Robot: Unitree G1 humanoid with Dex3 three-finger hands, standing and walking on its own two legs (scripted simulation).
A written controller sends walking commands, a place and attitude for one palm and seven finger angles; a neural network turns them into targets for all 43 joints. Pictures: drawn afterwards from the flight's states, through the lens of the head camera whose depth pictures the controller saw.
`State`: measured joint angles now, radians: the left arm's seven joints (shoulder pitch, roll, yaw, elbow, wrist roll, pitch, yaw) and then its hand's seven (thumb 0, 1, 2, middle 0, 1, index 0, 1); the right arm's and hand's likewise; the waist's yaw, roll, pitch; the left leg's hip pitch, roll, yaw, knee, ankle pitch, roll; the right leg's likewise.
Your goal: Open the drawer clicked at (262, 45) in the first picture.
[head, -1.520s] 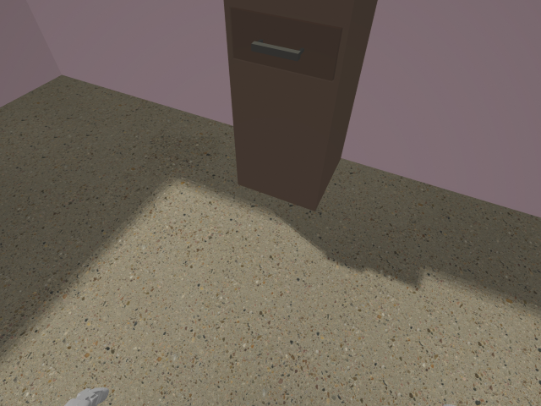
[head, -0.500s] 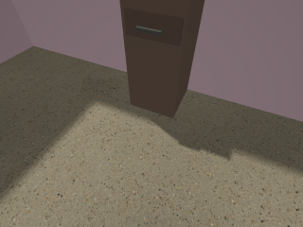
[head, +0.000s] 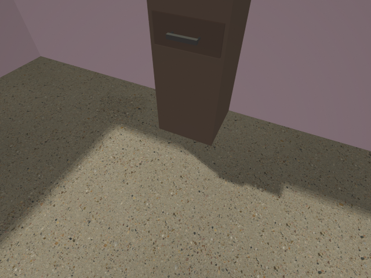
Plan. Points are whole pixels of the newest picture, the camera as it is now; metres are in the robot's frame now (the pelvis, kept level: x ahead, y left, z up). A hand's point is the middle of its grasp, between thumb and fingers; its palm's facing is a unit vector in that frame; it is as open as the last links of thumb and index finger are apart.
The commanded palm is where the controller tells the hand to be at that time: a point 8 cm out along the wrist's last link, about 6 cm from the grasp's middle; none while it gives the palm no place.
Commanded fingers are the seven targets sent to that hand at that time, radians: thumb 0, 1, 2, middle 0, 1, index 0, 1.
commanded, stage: walk to a spot facing it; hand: left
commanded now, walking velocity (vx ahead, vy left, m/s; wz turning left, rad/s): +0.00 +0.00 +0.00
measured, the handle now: (183, 37) +1.20 +0.08 -0.01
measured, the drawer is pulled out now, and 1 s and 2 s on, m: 0.00 0.00 0.00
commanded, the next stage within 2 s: turn to face it in 1.12 s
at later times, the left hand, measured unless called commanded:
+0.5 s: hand out of the picture +0.03 +0.25 -0.19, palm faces +0.21 -0.96 -0.19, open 7.4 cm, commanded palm none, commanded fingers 0.00 0.90 0.90 -0.20 -0.30 -0.20 -0.30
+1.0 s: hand (97, 242) +0.24 +0.26 -0.17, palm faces +0.49 -0.84 -0.22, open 7.2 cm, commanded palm none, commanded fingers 0.00 0.90 0.90 -0.20 -0.30 -0.20 -0.30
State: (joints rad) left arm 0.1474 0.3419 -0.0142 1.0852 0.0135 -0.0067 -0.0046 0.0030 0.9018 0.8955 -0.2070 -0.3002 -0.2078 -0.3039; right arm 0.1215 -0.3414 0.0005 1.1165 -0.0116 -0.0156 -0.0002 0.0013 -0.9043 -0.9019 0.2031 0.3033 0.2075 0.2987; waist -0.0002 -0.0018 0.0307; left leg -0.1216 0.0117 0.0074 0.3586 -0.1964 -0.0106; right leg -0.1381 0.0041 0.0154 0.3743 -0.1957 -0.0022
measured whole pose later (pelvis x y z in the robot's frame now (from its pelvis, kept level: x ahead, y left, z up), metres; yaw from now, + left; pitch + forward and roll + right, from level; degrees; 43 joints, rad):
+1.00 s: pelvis +0.27 +0.06 -0.01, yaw +29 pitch +0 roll -1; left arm 0.24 0.16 0.05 0.97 0.03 -0.08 0.01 -0.01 0.93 0.90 -0.21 -0.30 -0.21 -0.30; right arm 0.24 -0.24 -0.09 1.02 -0.03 0.00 0.03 0.00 -0.91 -0.90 0.20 0.30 0.20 0.30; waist -0.02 0.03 0.04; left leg -0.56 0.08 0.04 1.21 -0.27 0.01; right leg -0.22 -0.08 -0.24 0.49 -0.25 -0.01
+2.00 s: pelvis +0.40 +0.18 -0.01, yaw +17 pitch +0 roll +0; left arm 0.20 0.22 0.07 0.93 0.03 0.04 -0.01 0.00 0.90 0.90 -0.21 -0.30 -0.21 -0.30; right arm 0.18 -0.25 -0.07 0.96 -0.02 0.05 -0.02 0.00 -0.91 -0.90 0.20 0.30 0.20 0.30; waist 0.01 0.00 0.07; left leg -0.39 0.07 0.03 0.85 -0.42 -0.07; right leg -0.31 0.04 0.03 0.49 -0.19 -0.03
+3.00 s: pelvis +0.38 +0.22 -0.02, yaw -14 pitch +0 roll -1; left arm 0.20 0.24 0.07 0.96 0.02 0.08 -0.01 0.00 0.90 0.90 -0.21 -0.30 -0.21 -0.30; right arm 0.18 -0.19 -0.02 0.92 -0.02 0.01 -0.03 0.00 -0.91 -0.90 0.20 0.30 0.20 0.30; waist 0.01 -0.05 0.05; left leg -0.28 0.05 0.11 0.59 -0.31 0.02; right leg -0.39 0.03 0.05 0.83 -0.45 0.02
